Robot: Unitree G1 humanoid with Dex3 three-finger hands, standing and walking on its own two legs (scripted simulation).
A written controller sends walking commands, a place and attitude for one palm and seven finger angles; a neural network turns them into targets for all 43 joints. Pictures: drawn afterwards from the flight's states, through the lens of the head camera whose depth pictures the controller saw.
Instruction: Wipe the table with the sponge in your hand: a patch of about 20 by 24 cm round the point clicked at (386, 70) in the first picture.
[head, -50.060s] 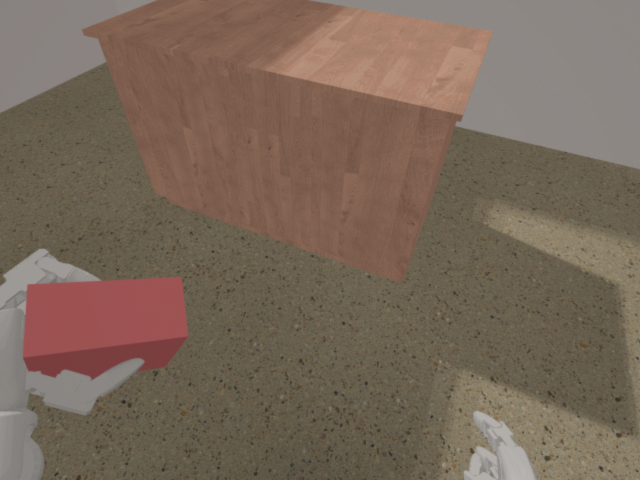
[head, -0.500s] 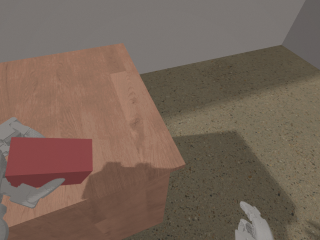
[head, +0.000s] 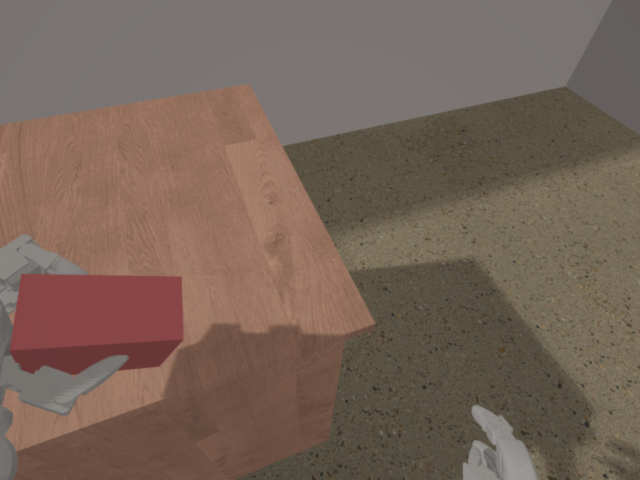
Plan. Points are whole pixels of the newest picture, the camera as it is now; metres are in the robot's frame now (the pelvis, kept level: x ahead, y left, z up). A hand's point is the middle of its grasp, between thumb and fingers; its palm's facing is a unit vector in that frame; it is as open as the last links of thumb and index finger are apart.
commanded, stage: shuffle to correct the standing spot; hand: left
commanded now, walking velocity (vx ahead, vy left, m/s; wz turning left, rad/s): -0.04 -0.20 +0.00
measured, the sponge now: (125, 327) +0.23 +0.20 +0.14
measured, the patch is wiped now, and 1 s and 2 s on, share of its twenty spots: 0.00 0.00 0.00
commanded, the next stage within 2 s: come to a stop and stand still in 1.44 s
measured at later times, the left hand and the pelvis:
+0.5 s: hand (75, 325) +0.22 +0.23 +0.16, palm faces +0.34 -0.85 -0.39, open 9.9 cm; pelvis +0.00 -0.01 +0.00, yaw +0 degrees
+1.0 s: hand (69, 326) +0.22 +0.24 +0.16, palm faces +0.34 -0.85 -0.40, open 9.9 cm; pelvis +0.00 +0.00 +0.00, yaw +0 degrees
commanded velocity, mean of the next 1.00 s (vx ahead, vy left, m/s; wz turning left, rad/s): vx -0.05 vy -0.19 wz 0.00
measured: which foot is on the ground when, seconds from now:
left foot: down 0.00-1.00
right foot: down 0.00-1.00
